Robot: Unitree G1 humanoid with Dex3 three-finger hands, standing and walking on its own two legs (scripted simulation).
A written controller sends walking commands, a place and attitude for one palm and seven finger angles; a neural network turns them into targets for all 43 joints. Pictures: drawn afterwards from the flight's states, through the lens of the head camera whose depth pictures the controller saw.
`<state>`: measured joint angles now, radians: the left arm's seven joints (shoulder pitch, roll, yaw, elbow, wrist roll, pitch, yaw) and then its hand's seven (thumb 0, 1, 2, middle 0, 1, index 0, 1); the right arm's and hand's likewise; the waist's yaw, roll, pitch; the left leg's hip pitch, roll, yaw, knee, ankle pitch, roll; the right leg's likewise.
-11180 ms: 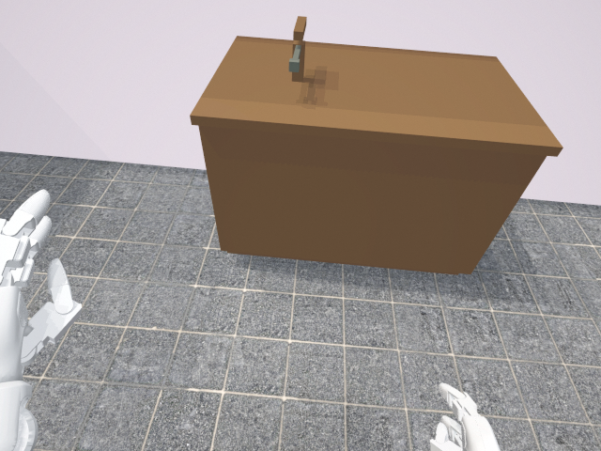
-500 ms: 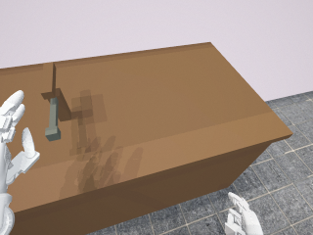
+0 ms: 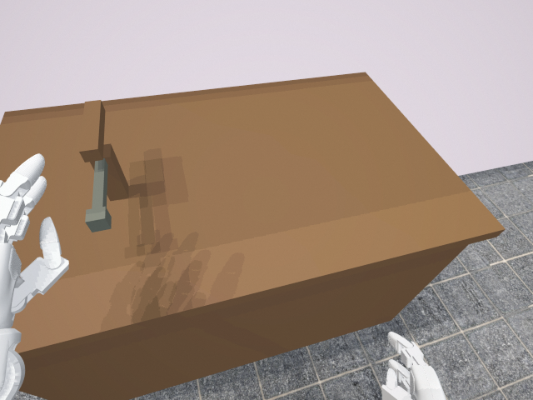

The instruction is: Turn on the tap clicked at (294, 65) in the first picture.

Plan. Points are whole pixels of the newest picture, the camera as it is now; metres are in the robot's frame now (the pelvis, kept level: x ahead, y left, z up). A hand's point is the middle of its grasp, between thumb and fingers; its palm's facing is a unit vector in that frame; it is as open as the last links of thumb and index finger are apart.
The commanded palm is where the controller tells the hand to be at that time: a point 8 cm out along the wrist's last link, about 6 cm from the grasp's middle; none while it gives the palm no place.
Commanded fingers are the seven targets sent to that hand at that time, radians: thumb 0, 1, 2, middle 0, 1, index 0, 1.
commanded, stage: come to a stop and stand still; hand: left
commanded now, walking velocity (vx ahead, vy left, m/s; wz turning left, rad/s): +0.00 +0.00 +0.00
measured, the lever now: (98, 219) +0.34 +0.30 +0.05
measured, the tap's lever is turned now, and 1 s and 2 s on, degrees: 0 0 0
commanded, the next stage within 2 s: look again from close up in 0.52 s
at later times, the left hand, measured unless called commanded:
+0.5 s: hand (52, 256) +0.22 +0.26 +0.16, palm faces +0.39 -0.84 -0.37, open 7.4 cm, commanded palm +0.16 +0.29 +0.18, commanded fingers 0.00 0.90 0.90 -0.20 -0.30 -0.20 -0.30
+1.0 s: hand (62, 251) +0.22 +0.25 +0.16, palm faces +0.38 -0.84 -0.38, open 7.4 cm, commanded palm +0.17 +0.28 +0.18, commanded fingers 0.00 0.90 0.90 -0.20 -0.30 -0.20 -0.30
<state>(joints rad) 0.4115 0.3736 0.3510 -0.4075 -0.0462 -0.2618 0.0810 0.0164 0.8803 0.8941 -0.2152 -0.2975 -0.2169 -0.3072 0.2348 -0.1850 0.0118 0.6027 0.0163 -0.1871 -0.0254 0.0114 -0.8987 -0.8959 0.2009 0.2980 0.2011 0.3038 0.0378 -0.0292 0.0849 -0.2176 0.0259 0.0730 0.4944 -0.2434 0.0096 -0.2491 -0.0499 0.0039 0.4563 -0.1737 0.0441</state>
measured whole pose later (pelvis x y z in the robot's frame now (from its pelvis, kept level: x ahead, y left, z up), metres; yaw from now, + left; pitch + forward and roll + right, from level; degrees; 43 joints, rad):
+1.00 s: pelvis +0.01 +0.00 +0.00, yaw +1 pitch -1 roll -1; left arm 0.44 0.37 0.37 -0.50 -0.05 -0.21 0.10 0.02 0.88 0.89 -0.21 -0.30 -0.21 -0.31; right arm 0.19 -0.19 0.00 0.58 0.02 -0.13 -0.02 0.01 -0.90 -0.90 0.20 0.30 0.20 0.30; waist 0.02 -0.03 0.09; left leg -0.21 0.03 0.06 0.48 -0.24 0.01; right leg -0.22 -0.04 -0.01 0.40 -0.16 0.04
